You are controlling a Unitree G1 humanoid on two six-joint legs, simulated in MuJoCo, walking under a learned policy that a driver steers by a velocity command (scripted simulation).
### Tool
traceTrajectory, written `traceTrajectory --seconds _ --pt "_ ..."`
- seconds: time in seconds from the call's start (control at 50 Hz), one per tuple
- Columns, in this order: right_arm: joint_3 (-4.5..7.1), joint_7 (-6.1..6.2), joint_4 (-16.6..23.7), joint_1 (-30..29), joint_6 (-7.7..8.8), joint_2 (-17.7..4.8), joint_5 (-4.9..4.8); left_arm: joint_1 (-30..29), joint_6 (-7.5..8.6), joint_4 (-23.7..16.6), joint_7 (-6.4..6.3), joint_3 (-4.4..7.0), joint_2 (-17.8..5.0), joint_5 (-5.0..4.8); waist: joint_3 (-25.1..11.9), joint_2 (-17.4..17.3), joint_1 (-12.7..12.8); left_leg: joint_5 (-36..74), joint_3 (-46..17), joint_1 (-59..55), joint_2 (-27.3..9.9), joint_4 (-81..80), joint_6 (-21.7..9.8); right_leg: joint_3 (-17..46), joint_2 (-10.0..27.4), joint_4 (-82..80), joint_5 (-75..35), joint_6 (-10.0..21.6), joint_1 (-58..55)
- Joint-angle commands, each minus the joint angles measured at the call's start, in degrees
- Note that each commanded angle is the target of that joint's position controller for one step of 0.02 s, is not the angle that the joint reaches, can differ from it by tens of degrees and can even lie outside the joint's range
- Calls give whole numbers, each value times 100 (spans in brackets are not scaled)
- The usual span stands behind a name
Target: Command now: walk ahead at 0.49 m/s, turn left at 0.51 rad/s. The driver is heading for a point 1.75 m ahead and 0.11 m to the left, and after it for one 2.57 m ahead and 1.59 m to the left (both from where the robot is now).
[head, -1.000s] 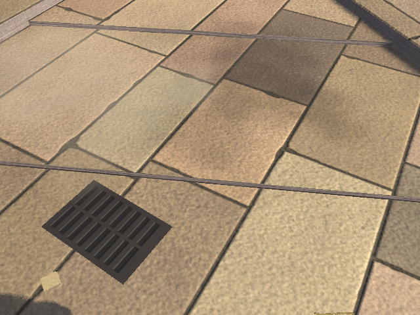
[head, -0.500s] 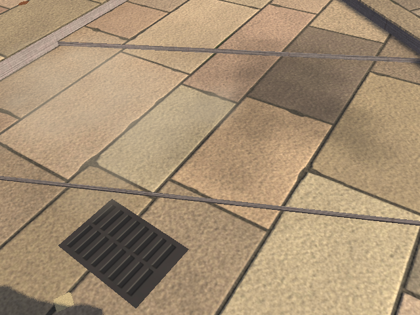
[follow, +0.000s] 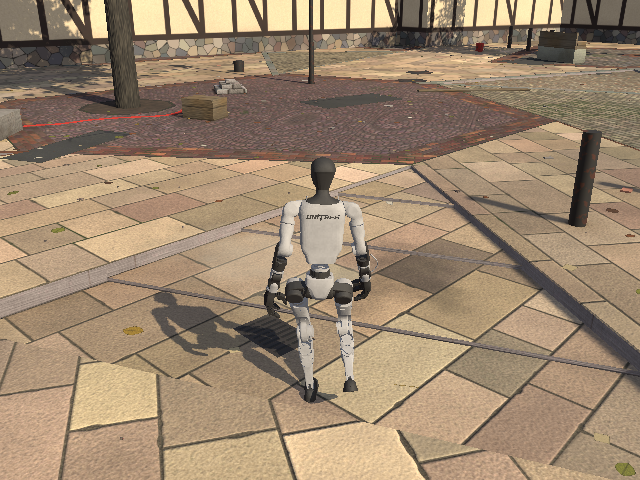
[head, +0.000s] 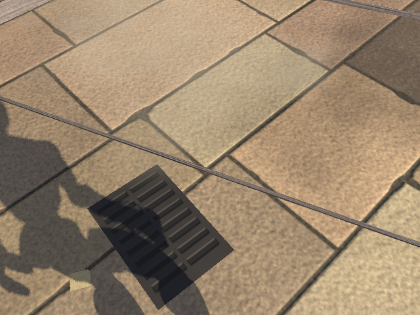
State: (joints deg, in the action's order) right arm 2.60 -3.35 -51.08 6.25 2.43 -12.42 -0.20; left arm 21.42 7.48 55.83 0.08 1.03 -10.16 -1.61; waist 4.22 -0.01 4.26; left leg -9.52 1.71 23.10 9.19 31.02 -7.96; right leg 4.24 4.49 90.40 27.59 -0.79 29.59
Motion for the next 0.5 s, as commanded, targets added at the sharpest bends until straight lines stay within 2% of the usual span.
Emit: traceTrajectory --seconds 0.02,0.04,0.06,0.08,0.12,0.14,0.18,0.22,0.24,0.26,0.28,0.3,0.32,0.34,0.36,0.38,0.4,0.44,0.5 --pt "159 150 800 -431 93 -874 35 422 -94 -549 -250 242 -841 225 -831 684 98 1348 -3254 -675 -2781 -1706 -1583 268 531 -1239 -743 -520 1063" --pt "141 138 799 -442 140 -808 52 391 -146 -640 -286 299 -871 271 -549 490 178 1580 -2672 94 -2412 -1702 -1453 283 588 -1943 -757 -619 606" --pt "159 194 779 -329 193 -865 37 63 -125 -789 -321 294 -808 321 -440 267 107 1775 -2200 521 -1981 -1706 -1280 121 523 -2619 -1047 -623 263" --pt "185 277 737 -145 217 -915 -27 -290 -87 -935 -321 277 -708 374 -450 30 -48 2040 -1807 564 -1635 -1615 -1095 1 438 -3312 -1608 -570 91" --pt "234 438 601 360 145 -970 -118 -939 -15 -1120 -274 250 -627 333 -586 -240 -401 1658 -1354 378 -1131 -1429 -760 -192 56 -4640 -2909 -447 -360" --pt "253 471 530 642 93 -974 -131 -1207 -3 -1204 -247 246 -600 258 -641 -316 -559 1379 -1431 117 -1110 -1357 -690 -229 -137 -5084 -3277 -433 -443" --pt "273 481 431 965 19 -955 -153 -1600 -19 -1399 -196 251 -638 168 -587 -373 -688 813 -1795 -286 -1217 -1213 -610 -164 -318 -5607 -3164 -371 -458" --pt "274 490 428 1073 -7 -875 -161 -1630 -4 -1492 -122 325 -852 127 -587 -443 -579 217 -2306 -699 -1419 -926 -481 7 -322 -5920 -2731 -217 -612" --pt "276 476 463 1025 -10 -871 -149 -1500 25 -1501 -92 369 -958 102 -558 -528 -437 54 -2481 -783 -1460 -757 -404 28 -325 -6034 -2472 -88 -824" --pt "249 464 511 942 1 -793 -135 -1135 54 -1431 -81 423 -1063 102 -622 -555 -190 -7 -2518 -742 -1368 -446 -275 17 -305 -6158 -2266 68 -1309" --pt "160 426 587 868 36 -548 -102 -433 92 -1321 -99 510 -1297 154 -994 -326 165 -78 -2217 -356 -1073 533 -75 310 70 -6167 -2094 345 -2367" --pt "61 395 678 1378 99 -143 -138 340 90 -1231 -134 630 -1799 294 -1818 953 158 -1391 -1337 1054 -225 2497 328 2048 1357 -6423 -1647 1030 -4342" --pt "50 370 845 1549 148 -388 -229 692 29 -1092 -84 670 -1848 249 -2229 2172 93 -2731 -1041 2218 -294 3805 438 4251 2215 -7089 -247 1523 -4864" --pt "181 363 785 1286 129 -933 -224 280 27 -1297 -87 543 -1380 205 -1542 1297 147 -2256 -1215 2569 -657 4321 472 3843 1967 -7259 491 1293 -4312" --pt "226 360 857 865 78 -1014 -191 -114 -27 -1373 -99 486 -1222 194 -912 842 123 -1733 -1002 2618 -872 4367 497 2867 1695 -7289 217 1025 -3577" --pt "240 359 889 743 40 -957 -143 -529 -66 -1417 -92 441 -1130 213 -545 605 -46 -1320 -898 2395 -1061 4125 529 2157 1421 -7429 -400 920 -2869" --pt "278 344 896 749 1 -915 -116 -775 -82 -1427 -90 397 -1023 222 -387 658 -205 -1045 -884 2126 -1250 3873 550 1652 1223 -7616 -865 866 -2407" --pt "248 316 883 936 -73 -658 -115 -838 -34 -1331 -38 383 -993 232 -376 766 -352 -735 -727 1592 -1317 3626 602 1004 970 -7930 -1423 929 -1902" --pt "220 344 939 775 -80 -544 -67 -637 27 -1137 0 432 -1110 194 -380 551 -376 -231 -818 1730 -1329 2902 665 559 1005 -8155 -2035 1147 -2064"
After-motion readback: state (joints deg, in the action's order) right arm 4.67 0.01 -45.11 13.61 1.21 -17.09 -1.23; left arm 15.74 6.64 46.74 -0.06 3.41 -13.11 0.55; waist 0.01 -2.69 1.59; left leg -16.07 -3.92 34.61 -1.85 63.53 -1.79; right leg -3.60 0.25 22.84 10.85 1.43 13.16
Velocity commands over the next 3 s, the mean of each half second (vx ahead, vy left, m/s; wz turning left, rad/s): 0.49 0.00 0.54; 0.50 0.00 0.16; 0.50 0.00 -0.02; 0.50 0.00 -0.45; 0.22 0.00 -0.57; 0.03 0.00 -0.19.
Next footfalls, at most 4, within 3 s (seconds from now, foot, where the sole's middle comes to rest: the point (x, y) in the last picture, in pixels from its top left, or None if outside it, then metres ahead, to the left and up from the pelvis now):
0.28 right None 0.36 -0.16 -0.76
0.80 left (187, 281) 0.51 0.17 -0.76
1.28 right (232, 174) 0.90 0.05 -0.72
1.72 left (159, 191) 0.84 0.31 -0.76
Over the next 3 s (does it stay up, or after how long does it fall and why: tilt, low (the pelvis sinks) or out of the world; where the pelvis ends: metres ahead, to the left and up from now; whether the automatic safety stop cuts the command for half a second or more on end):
stays up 1.11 0.16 0.04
